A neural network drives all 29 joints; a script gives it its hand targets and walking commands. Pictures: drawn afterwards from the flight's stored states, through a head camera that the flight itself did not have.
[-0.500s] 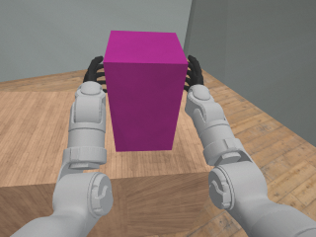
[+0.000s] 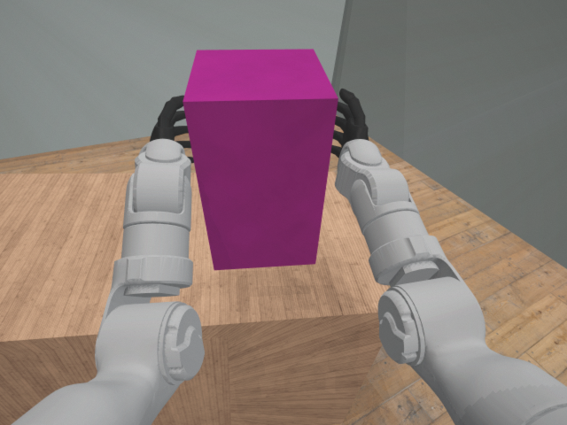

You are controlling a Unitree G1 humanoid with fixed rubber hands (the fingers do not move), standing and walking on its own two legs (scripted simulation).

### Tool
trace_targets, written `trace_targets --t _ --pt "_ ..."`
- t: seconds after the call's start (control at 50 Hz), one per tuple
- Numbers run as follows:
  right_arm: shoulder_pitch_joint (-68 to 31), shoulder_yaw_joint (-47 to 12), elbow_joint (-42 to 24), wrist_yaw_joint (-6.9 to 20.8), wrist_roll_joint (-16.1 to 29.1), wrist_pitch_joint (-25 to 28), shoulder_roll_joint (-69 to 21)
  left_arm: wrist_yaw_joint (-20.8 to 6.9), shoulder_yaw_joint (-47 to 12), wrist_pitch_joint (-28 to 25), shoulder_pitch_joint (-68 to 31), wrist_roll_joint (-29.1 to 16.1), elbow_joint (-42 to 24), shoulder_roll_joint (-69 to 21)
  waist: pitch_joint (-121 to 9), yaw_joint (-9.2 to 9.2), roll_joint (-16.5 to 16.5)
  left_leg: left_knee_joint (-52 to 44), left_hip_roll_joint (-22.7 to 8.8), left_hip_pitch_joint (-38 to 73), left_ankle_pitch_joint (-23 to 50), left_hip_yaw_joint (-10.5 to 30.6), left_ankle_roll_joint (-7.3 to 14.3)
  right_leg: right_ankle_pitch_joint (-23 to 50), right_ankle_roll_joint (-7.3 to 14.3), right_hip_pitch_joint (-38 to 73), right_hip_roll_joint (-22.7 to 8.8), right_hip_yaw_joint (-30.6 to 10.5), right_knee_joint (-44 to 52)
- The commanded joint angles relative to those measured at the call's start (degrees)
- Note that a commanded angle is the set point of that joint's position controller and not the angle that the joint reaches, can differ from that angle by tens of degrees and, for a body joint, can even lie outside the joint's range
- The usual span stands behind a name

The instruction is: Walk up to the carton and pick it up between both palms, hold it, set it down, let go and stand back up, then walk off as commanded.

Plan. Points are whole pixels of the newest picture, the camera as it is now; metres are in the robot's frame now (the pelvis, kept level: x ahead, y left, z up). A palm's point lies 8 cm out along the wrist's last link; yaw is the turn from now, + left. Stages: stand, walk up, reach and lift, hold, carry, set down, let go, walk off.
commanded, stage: hold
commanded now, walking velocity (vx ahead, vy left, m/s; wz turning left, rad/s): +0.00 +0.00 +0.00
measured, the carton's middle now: (261, 165) +0.42 +0.01 +0.21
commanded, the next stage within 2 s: none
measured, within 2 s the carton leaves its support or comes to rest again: neither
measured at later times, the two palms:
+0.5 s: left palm (160, 139) +0.37 +0.14 +0.27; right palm (358, 129) +0.37 -0.11 +0.29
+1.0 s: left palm (159, 137) +0.37 +0.14 +0.27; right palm (358, 126) +0.37 -0.11 +0.29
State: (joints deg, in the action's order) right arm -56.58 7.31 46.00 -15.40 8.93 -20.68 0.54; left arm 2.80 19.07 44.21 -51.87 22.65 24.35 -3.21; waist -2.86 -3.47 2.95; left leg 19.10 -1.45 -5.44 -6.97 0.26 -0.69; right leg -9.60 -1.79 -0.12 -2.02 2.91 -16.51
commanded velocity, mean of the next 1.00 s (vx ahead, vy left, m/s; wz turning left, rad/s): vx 0.00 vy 0.00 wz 0.00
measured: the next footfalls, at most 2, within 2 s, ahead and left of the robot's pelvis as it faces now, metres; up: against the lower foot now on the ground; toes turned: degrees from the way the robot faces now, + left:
none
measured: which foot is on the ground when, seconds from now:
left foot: down 0.00-1.00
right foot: down 0.00-1.00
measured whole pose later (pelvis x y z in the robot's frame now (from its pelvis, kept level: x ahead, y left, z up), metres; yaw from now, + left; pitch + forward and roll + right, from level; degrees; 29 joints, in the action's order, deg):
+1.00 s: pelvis +0.00 +0.00 +0.00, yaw +0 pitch -7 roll -1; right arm -60.8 6.0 44.8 -17.2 11.7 -28.8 2.4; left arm 2.0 19.1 49.3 -54.1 22.3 23.4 -2.5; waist -4.9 -3.5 2.3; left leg 19.5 -1.5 -5.4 -7.0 0.3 -0.7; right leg -9.4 -1.8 0.0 -2.0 2.9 -16.5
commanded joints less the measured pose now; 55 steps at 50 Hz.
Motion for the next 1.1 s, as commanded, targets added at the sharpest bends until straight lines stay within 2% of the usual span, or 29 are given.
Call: trace_targets --t 0.0,0.1,0.26,0.44,0.72,1.08 --pt "-45.1 -18.87 -14.75 4.55 11.89 -0.12 -33.55 -10.26 -22.61 -4.15 -45.49 -11.57 -11.58 -34.26 -24.65 -4.87 -5.41 1.64 3.51 14.65 14.64 -2.26 -3.43 9.56 -0.81 5.12 7.56 2.02 1.62" --pt "-45.6 -19.68 -16.36 4.04 13.32 -1.52 -33.8 -10.35 -23.44 -3.36 -46.41 -12.55 -13.06 -34.6 -24.93 -5.17 -5.63 1.72 3.51 14.23 14.63 -2.1 -3.64 9.83 -0.7 5.25 7.71 1.67 1.41" --pt "-47.22 -19.06 -16.13 3.74 13.85 -3.68 -33.78 -10.71 -22.81 -2.13 -48.09 -12.93 -12.37 -34.36 -23.47 -5.12 -5.33 0.26 3.42 11.39 10.26 -2.24 -3.51 6.94 -0.37 5.25 7.65 1.11 1.45" --pt "-47.69 -17.54 -12.98 3.82 13.88 -5.6 -33.61 -11.53 -20.49 -1.15 -49.05 -12.06 -10.61 -33.27 -21.69 -4.52 -5.14 -1.13 3.39 8.87 7.4 -2.66 -3.41 4.94 -0.17 5.49 7.5 0.64 1.35" --pt "-48.25 -17.88 -14.03 3.57 15.39 -6.78 -33.72 -12.14 -20.67 -0.65 -50.23 -12.67 -11.88 -33.04 -24.02 -4.54 -5.77 -0.5 3.55 9.41 10.31 -2.5 -4.06 6.97 -0.17 6.44 7.79 0.53 0.7" --pt "-48.74 -17.27 -13.46 3.38 15.54 -7.79 -34.03 -12.42 -19.66 -0.36 -51.16 -12.53 -11.28 -32.19 -23.34 -4.29 -5.31 -1.05 3.74 8.43 8.92 -2.57 -3.79 5.72 -0.3 6.27 7.74 0.55 0.67"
